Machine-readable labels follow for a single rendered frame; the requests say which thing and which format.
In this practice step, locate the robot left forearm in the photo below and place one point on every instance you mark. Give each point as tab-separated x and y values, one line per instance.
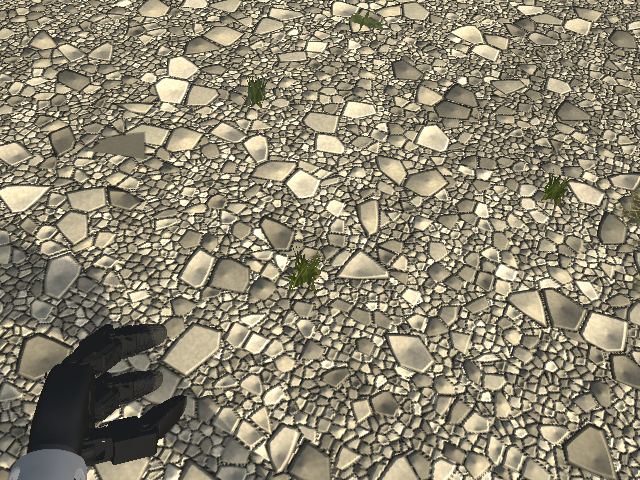
49	464

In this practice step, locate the left robot hand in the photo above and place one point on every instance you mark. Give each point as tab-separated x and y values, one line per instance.
73	400

